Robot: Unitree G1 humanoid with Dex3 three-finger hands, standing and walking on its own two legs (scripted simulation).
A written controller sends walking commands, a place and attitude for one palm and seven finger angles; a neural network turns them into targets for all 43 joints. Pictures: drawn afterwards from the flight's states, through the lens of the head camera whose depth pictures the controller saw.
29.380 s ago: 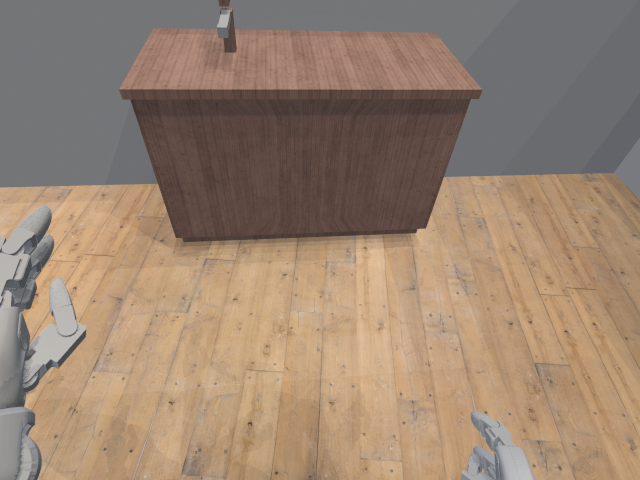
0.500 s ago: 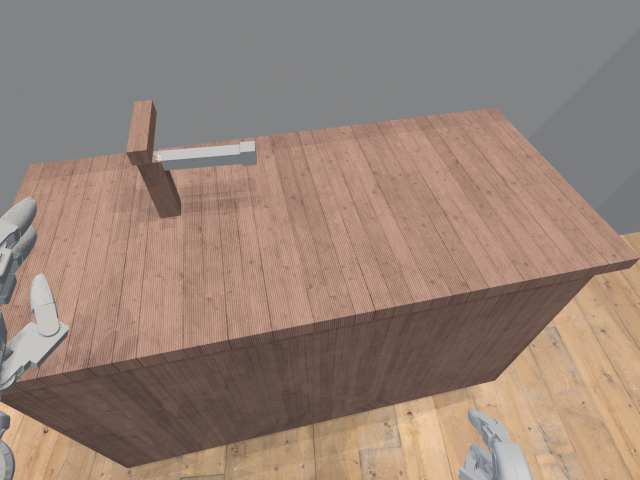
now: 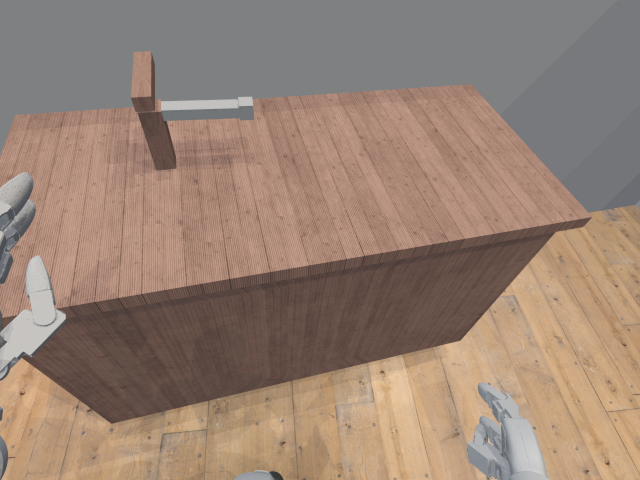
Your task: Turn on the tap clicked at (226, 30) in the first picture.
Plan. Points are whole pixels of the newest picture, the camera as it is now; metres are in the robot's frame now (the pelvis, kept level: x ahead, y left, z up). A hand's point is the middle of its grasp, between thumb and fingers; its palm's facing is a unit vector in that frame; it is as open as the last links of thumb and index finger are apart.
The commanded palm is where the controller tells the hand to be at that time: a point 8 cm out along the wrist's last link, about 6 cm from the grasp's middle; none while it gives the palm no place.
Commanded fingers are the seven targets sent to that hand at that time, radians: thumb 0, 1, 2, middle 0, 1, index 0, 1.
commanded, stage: step back with the hand held close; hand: left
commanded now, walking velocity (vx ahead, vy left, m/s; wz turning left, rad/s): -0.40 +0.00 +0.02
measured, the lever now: (246, 108) +0.67 +0.19 +0.08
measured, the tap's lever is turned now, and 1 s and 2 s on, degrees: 86 86 86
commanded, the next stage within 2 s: stop stepping back and stand still in 0.18 s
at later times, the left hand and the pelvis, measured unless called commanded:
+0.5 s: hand out of the picture +0.07 +0.24 +0.17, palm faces +0.36 -0.87 -0.35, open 7.4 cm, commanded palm +0.01 +0.28 +0.18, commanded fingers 0.00 0.90 0.90 -0.20 -0.30 -0.20 -0.30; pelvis -0.15 +0.00 -0.01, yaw +0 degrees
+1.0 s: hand out of the picture -0.02 +0.24 +0.18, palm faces +0.44 -0.83 -0.35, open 7.4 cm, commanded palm -0.08 +0.27 +0.18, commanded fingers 0.00 0.90 0.90 -0.20 -0.30 -0.20 -0.30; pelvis -0.23 -0.01 -0.01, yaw +2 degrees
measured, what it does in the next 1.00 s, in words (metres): walks backwards: right foot, then left foot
